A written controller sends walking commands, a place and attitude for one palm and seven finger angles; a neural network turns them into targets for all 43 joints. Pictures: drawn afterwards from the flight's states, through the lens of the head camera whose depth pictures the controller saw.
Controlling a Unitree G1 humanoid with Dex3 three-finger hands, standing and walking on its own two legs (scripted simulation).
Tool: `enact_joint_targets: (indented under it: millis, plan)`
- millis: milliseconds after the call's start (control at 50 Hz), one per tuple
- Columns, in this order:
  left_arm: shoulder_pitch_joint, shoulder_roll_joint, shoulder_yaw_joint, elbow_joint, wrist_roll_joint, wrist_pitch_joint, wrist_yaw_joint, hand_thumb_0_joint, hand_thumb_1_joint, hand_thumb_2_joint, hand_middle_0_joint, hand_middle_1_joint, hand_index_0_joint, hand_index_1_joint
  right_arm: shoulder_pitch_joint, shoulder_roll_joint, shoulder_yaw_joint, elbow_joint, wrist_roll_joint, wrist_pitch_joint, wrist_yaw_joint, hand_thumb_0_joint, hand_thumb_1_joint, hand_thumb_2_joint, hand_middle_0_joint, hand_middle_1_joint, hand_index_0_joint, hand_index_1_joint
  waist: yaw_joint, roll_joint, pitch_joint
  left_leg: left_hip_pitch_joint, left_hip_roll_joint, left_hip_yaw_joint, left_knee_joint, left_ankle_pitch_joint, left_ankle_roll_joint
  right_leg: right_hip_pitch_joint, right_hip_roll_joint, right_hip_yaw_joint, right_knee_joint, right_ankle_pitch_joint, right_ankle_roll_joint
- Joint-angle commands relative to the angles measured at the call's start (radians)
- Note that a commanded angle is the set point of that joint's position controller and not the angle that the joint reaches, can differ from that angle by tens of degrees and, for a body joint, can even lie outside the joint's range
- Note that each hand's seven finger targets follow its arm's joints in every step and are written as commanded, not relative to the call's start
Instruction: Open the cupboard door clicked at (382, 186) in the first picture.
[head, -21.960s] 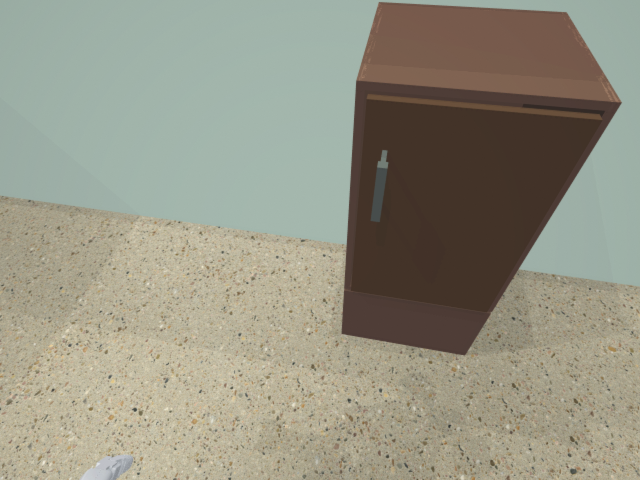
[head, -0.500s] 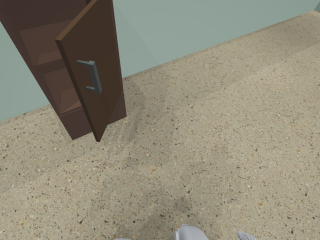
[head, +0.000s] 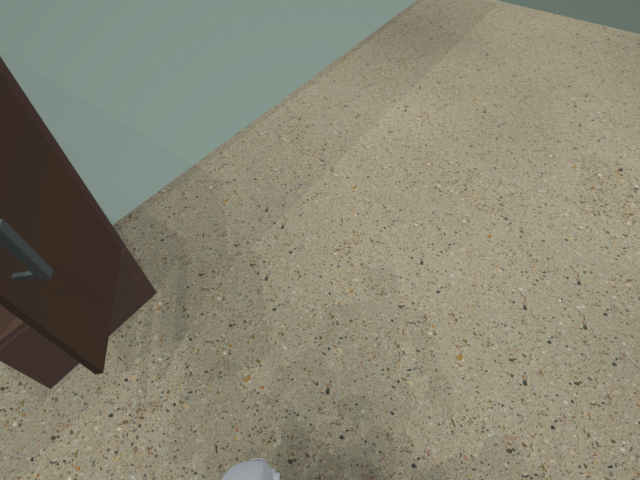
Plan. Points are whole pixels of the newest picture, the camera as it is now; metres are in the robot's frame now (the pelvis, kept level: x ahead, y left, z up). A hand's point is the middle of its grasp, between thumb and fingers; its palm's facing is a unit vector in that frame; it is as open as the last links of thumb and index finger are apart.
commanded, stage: walk to a spot facing it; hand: left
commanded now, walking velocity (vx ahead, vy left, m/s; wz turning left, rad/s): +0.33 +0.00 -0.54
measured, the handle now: (9, 253) +0.43 +0.53 -0.04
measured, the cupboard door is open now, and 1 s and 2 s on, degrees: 46 46 46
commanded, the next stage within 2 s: turn to face it in 1.82 s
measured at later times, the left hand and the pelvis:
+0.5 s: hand (281, 336) +0.36 +0.09 -0.16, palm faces -0.38 -0.91 -0.18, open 7.4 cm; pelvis +0.17 -0.03 -0.01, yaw -17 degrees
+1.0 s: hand (314, 339) +0.36 +0.03 -0.17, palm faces -0.23 -0.96 -0.18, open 7.3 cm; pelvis +0.37 -0.14 +0.00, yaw -19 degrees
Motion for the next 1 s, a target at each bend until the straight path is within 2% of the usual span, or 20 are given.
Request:
enact_joint_targets:
  millis: [0,40,60,80,100,120,160,220,400,440,480,500,520,540,560,600,660,800,920,980]
  plan:
    - [0.005,0.226,0.069,-0.064,-0.005,-0.026,0.008,0.000,0.900,0.900,-0.200,-0.300,-0.200,-0.300,-0.019,-0.052,-0.010,-0.099,0.003,-0.061,-0.005,0.000,-0.900,-0.900,0.200,0.300,0.200,0.300,0.021,-0.156,-0.022,0.088,-0.038,0.005,-0.202,0.009,0.007,-0.040,-0.215,0.301,-0.214,-0.267,-0.157]
    - [-0.041,0.189,0.065,-0.075,-0.010,-0.024,0.005,0.000,0.900,0.900,-0.200,-0.300,-0.200,-0.300,0.112,-0.068,-0.011,-0.055,0.004,-0.079,-0.019,0.000,-0.900,-0.900,0.200,0.300,0.200,0.300,-0.048,-0.082,-0.042,0.374,-0.042,0.012,-0.408,0.071,0.012,-0.215,-0.144,0.251,-0.101,-0.288,-0.106]
    - [-0.048,0.123,0.050,-0.092,-0.012,-0.022,-0.002,0.000,0.900,0.900,-0.200,-0.300,-0.200,-0.300,0.216,-0.134,-0.025,-0.021,-0.004,-0.089,-0.035,0.000,-0.900,-0.900,0.200,0.300,0.200,0.300,-0.096,0.120,-0.074,0.558,0.100,-0.169,-0.534,-0.124,0.056,-0.386,-0.046,0.165,0.098,-0.295,-0.055]
    - [-0.067,0.062,0.035,-0.125,-0.019,-0.026,-0.012,0.000,0.900,0.900,-0.200,-0.300,-0.200,-0.300,0.344,-0.237,-0.042,-0.001,-0.025,-0.091,-0.043,0.000,-0.900,-0.900,0.200,0.300,0.200,0.300,-0.142,0.379,-0.092,0.625,0.400,-0.558,-0.691,-0.369,0.158,-0.563,0.064,-0.041,0.459,-0.365,0.007]
    - [-0.147,0.101,0.043,-0.155,-0.006,-0.036,-0.022,0.000,0.900,0.900,-0.200,-0.300,-0.200,-0.300,0.337,-0.234,-0.036,-0.006,-0.021,-0.088,-0.049,0.000,-0.900,-0.900,0.200,0.300,0.200,0.300,-0.136,0.207,-0.024,0.508,0.476,-0.639,-0.753,-0.402,0.228,-0.597,-0.044,0.001,0.600,-0.293,0.006]
    - [-0.137,0.110,0.047,-0.136,0.005,-0.040,-0.025,0.000,0.900,0.900,-0.200,-0.300,-0.200,-0.300,0.280,-0.194,-0.024,-0.022,-0.023,-0.089,-0.041,0.000,-0.900,-0.900,0.200,0.300,0.200,0.300,-0.095,0.141,-0.015,0.430,0.442,-0.583,-0.733,-0.371,0.220,-0.578,-0.072,-0.007,0.707,-0.228,0.008]
    - [-0.102,0.087,0.050,-0.095,0.011,-0.032,-0.038,0.000,0.900,0.900,-0.200,-0.300,-0.200,-0.300,0.180,-0.105,0.004,-0.034,-0.016,-0.098,-0.040,0.000,-0.900,-0.900,0.200,0.300,0.200,0.300,-0.031,0.118,0.057,0.328,0.326,-0.324,-0.728,-0.166,0.151,-0.556,-0.122,-0.027,0.773,-0.061,0.026]
    - [-0.084,0.032,0.030,-0.074,0.006,-0.020,-0.044,0.000,0.900,0.900,-0.200,-0.300,-0.200,-0.300,0.223,-0.058,0.022,0.003,-0.008,-0.118,-0.046,0.000,-0.900,-0.900,0.200,0.300,0.200,0.300,-0.023,0.117,-0.015,0.447,0.243,-0.059,-0.647,0.307,0.123,-0.550,-0.124,-0.083,0.725,0.032,0.043]
    - [-0.270,0.011,0.005,-0.086,-0.003,-0.014,-0.041,0.000,0.900,0.900,-0.200,-0.300,-0.200,-0.300,0.333,-0.051,0.030,0.103,-0.018,-0.103,-0.038,0.000,-0.900,-0.900,0.200,0.300,0.200,0.300,-0.057,0.150,0.060,0.416,0.261,0.119,-0.642,0.501,0.149,-0.352,-0.097,-0.197,0.268,0.067,0.006]
    - [-0.209,0.038,0.009,-0.067,-0.004,-0.020,-0.035,0.000,0.900,0.900,-0.200,-0.300,-0.200,-0.300,0.319,-0.069,0.026,0.117,-0.016,-0.098,-0.037,0.000,-0.900,-0.900,0.200,0.300,0.200,0.300,-0.016,0.151,0.009,0.426,0.278,0.140,-0.548,0.674,0.143,-0.207,-0.064,-0.216,0.207,0.016,-0.024]
    - [0.053,0.089,0.029,0.022,-0.002,-0.039,-0.023,0.000,0.900,0.900,-0.200,-0.300,-0.200,-0.300,0.261,-0.088,0.022,0.117,-0.004,-0.095,-0.034,0.000,-0.900,-0.900,0.200,0.300,0.200,0.300,0.113,0.075,-0.119,0.331,0.219,0.186,-0.248,0.772,0.096,0.177,-0.015,-0.232,0.094,0.058,-0.057]
    - [0.231,0.188,0.058,0.079,0.003,-0.050,-0.008,0.000,0.900,0.900,-0.200,-0.300,-0.200,-0.300,0.250,-0.054,0.025,0.107,0.016,-0.098,-0.019,0.000,-0.900,-0.900,0.200,0.300,0.200,0.300,0.186,-0.078,-0.246,0.084,0.144,0.221,0.033,0.524,0.060,0.500,-0.183,-0.031,0.046,-0.018,-0.112]
    - [0.333,0.288,0.081,0.103,-0.011,-0.050,0.011,0.000,0.900,0.900,-0.200,-0.300,-0.200,-0.300,0.249,0.016,0.031,0.066,0.031,-0.101,-0.023,0.000,-0.900,-0.900,0.200,0.300,0.200,0.300,0.196,-0.304,-0.340,-0.167,-0.014,0.163,0.378,-0.238,0.021,0.655,-0.477,0.455,-0.091,0.092,-0.219]
    - [0.267,0.300,0.079,0.094,-0.027,-0.047,0.021,0.000,0.900,0.900,-0.200,-0.300,-0.200,-0.300,0.181,-0.010,0.020,0.058,0.025,-0.094,-0.024,0.000,-0.900,-0.900,0.200,0.300,0.200,0.300,0.170,-0.238,-0.271,-0.241,0.030,0.013,0.506,-0.213,0.041,0.533,-0.501,0.466,-0.167,0.051,-0.243]
    - [0.176,0.244,0.062,0.066,-0.028,-0.045,0.023,0.000,0.900,0.900,-0.200,-0.300,-0.200,-0.300,0.120,-0.006,0.011,0.056,0.021,-0.095,-0.024,0.000,-0.900,-0.900,0.200,0.300,0.200,0.300,0.132,-0.168,-0.163,-0.260,0.067,-0.025,0.529,-0.090,0.040,0.386,-0.452,0.385,-0.185,0.045,-0.218]
    - [0.053,0.129,0.028,0.047,-0.024,-0.057,0.028,0.000,0.900,0.900,-0.200,-0.300,-0.200,-0.300,0.130,0.032,0.013,0.094,0.003,-0.075,-0.024,0.000,-0.900,-0.900,0.200,0.300,0.200,0.300,0.039,-0.063,-0.040,-0.133,0.119,-0.040,0.397,0.031,0.035,0.088,-0.364,0.172,-0.234,0.102,-0.155]
    - [0.019,0.072,0.016,0.054,-0.014,-0.076,0.028,0.000,0.900,0.900,-0.200,-0.300,-0.200,-0.300,0.227,0.072,0.016,0.143,-0.005,-0.047,-0.017,0.000,-0.900,-0.900,0.200,0.300,0.200,0.300,-0.030,-0.098,-0.036,-0.051,0.107,-0.010,0.241,0.091,0.023,-0.003,-0.285,0.029,-0.287,0.118,-0.134]
    - [0.133,0.053,0.008,0.106,-0.018,-0.106,0.025,0.000,0.900,0.900,-0.200,-0.300,-0.200,-0.300,-0.008,0.045,0.004,0.053,-0.003,-0.052,0.005,0.000,-0.900,-0.900,0.200,0.300,0.200,0.300,0.005,-0.079,0.019,-0.224,0.093,-0.024,0.063,0.215,0.018,0.160,-0.290,0.038,-0.320,0.212,-0.150]
    - [0.249,0.075,-0.004,0.168,-0.014,-0.109,0.036,0.000,0.900,0.900,-0.200,-0.300,-0.200,-0.300,-0.211,0.033,0.014,-0.004,0.005,-0.067,0.019,0.000,-0.900,-0.900,0.200,0.300,0.200,0.300,0.054,-0.069,0.036,-0.231,0.045,0.015,-0.104,0.199,0.038,0.320,-0.304,0.014,-0.250,0.521,-0.130]
    - [0.273,0.086,-0.005,0.188,-0.014,-0.104,0.040,0.000,0.900,0.900,-0.200,-0.300,-0.200,-0.300,-0.248,0.033,0.020,-0.009,0.005,-0.073,0.017,0.000,-0.900,-0.900,0.200,0.300,0.200,0.300,0.045,-0.097,0.052,-0.145,-0.005,0.064,-0.190,0.158,0.065,0.338,-0.296,-0.025,-0.193,0.727,-0.112]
